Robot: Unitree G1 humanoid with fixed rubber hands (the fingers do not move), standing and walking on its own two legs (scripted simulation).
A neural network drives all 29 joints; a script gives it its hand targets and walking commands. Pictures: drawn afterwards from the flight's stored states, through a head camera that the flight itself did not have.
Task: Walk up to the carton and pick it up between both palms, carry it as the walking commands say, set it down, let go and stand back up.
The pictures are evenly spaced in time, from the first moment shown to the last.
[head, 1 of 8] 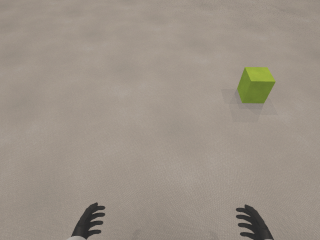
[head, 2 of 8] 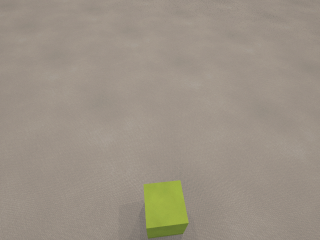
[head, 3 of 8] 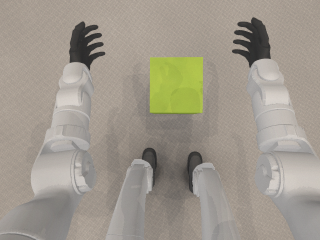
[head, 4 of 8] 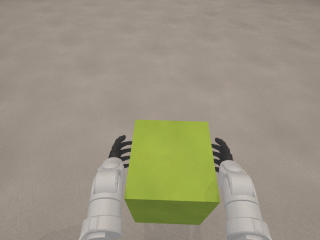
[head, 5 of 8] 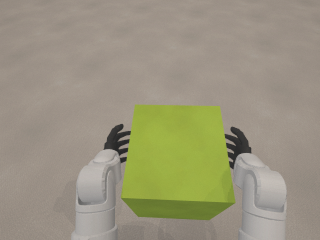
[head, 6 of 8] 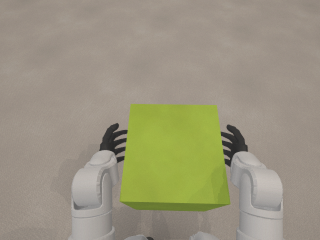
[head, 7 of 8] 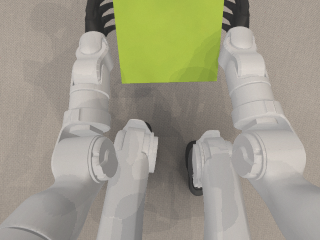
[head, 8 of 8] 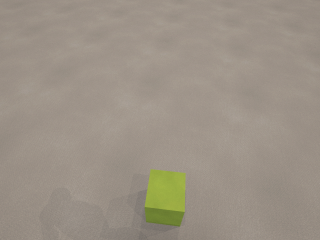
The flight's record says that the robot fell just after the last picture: no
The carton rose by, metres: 0.69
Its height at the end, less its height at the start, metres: +0.00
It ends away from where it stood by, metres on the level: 1.97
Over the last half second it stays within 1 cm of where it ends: yes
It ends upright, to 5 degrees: yes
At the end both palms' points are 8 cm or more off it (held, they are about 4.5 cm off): yes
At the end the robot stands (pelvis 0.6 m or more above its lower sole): yes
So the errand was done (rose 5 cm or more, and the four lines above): yes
